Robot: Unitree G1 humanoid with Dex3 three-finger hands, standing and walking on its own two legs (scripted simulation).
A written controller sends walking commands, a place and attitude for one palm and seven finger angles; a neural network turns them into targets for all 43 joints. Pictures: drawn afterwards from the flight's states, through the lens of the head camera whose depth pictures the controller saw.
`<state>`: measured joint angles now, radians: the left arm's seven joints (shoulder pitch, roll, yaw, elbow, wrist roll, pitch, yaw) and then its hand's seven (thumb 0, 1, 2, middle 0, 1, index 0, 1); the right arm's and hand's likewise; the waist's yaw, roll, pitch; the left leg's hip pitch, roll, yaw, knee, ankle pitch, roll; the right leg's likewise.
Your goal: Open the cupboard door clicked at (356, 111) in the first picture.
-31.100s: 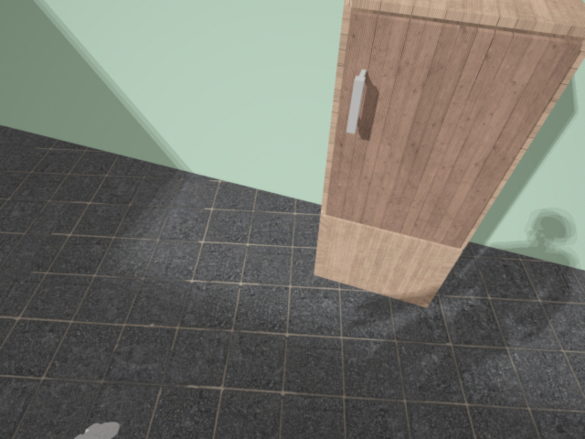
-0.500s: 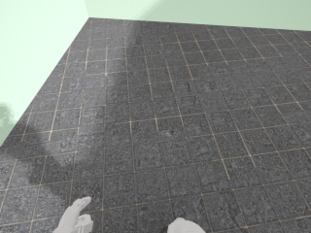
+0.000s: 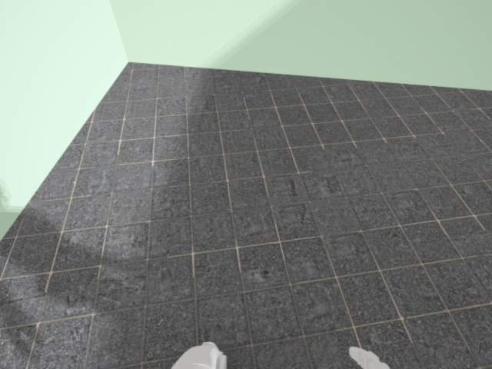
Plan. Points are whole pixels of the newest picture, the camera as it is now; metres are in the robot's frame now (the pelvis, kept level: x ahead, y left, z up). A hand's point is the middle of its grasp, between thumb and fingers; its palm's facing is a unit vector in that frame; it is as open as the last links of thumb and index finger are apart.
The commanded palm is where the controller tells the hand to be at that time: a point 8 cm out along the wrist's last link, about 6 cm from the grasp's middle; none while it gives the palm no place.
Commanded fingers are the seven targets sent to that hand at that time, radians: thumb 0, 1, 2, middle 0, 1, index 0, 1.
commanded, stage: turn to face it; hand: left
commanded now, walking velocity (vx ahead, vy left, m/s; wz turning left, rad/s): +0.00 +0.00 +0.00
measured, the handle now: out of the picture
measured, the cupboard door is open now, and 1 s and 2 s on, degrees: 41 41 41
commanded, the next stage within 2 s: none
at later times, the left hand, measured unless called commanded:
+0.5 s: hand (163, 291) +0.27 +0.21 -0.15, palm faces +0.15 -0.96 -0.22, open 7.3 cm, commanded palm none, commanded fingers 0.00 0.90 0.90 -0.20 -0.30 -0.20 -0.30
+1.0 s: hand out of the picture +0.12 +0.17 -0.16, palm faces +0.52 -0.80 -0.28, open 7.3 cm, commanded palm none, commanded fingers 0.00 0.90 0.90 -0.20 -0.30 -0.20 -0.30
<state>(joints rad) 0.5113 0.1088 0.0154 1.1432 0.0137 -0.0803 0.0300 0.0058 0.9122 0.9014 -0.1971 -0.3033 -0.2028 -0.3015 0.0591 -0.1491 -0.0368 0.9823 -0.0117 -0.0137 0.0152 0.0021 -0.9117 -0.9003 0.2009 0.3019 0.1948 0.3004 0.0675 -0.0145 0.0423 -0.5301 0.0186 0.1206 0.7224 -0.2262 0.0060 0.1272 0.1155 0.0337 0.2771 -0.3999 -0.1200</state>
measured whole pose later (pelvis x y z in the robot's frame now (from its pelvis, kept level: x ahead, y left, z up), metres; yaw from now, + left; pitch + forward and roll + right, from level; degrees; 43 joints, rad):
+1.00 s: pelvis +0.20 -0.03 +0.01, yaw +31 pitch +0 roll +1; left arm 0.26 0.23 0.05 0.93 0.03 0.00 0.03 0.00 0.92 0.90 -0.20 -0.30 -0.21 -0.30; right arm 0.06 -0.27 -0.08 0.90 -0.01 0.08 0.03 0.00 -0.92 -0.90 0.20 0.30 0.19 0.30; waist 0.02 -0.02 0.12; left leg -0.43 0.05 0.09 0.81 -0.40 -0.05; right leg -0.17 -0.12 -0.31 0.56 -0.38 -0.02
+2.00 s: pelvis +0.24 -0.05 -0.01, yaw +67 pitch +1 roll +1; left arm 0.27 0.24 0.06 0.91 0.02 0.02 0.02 0.01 0.91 0.90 -0.20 -0.30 -0.21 -0.30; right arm 0.08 -0.25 -0.07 0.90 -0.02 0.05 0.03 0.00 -0.91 -0.90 0.20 0.30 0.19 0.30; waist 0.01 -0.04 0.11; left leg -0.32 0.01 0.10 0.61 -0.27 -0.01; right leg -0.23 -0.18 -0.29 0.72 -0.45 0.03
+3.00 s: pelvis +0.26 -0.05 +0.00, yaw +102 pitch +0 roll +0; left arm 0.22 0.27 0.07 0.93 0.02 0.07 0.02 0.01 0.91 0.90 -0.20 -0.30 -0.20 -0.30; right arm 0.09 -0.23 -0.06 0.88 -0.02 0.03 0.01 0.00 -0.91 -0.90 0.20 0.30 0.20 0.30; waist 0.02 -0.06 0.11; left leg -0.33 -0.02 0.06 0.63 -0.30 0.06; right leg -0.43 -0.11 -0.08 1.12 -0.51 0.08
